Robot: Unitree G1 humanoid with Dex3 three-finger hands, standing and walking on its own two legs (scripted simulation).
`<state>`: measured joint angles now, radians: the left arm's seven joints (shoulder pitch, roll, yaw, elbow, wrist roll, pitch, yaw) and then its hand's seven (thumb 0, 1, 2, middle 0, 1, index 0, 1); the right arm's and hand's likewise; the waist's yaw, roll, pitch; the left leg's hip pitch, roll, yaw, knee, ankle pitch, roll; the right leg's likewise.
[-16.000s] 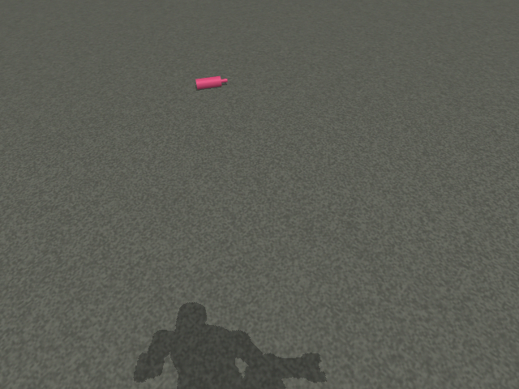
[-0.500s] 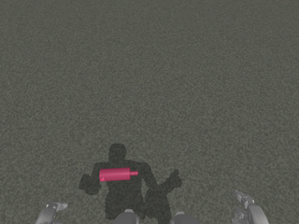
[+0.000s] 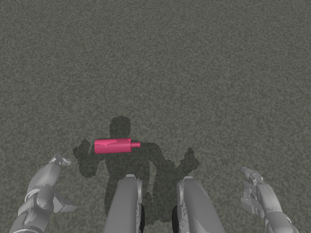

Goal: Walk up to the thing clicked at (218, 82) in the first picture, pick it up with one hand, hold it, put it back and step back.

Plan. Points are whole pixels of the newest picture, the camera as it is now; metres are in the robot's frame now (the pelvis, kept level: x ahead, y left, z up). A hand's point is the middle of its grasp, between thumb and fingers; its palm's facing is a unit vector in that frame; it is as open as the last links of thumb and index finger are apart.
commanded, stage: rise first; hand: left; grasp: from above
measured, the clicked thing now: (118, 145) +0.46 +0.20 -0.53
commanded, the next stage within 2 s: approach in 1.78 s
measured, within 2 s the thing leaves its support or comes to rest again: neither
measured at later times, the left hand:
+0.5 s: hand (82, 160) +0.34 +0.29 -0.30, palm faces -0.47 -0.20 -0.86, open 14.0 cm
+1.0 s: hand (87, 153) +0.38 +0.30 -0.37, palm faces -0.46 -0.04 -0.89, open 14.1 cm
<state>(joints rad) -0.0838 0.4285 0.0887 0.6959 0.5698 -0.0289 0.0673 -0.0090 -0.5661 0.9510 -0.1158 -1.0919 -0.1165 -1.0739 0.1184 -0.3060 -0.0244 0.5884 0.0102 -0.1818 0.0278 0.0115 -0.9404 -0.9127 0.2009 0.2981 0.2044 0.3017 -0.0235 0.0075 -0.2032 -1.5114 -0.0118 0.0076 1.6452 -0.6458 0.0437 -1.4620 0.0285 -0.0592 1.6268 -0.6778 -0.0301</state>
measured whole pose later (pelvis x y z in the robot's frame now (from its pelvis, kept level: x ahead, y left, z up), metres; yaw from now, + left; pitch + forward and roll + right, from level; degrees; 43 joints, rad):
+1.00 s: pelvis -0.04 +0.00 -0.21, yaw -6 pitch +35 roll -7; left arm -0.79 0.72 0.14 1.33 1.24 -0.29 0.40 -0.01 -0.51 0.98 -0.12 -0.99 -0.11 -0.98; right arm 0.09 -0.26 0.02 0.77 -0.13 -0.05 0.12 0.01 -0.91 -0.91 0.20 0.30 0.20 0.30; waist -0.12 -0.02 -0.09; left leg -2.25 0.04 -0.04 2.30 -0.67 0.07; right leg -2.17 0.04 -0.16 2.24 -0.69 -0.05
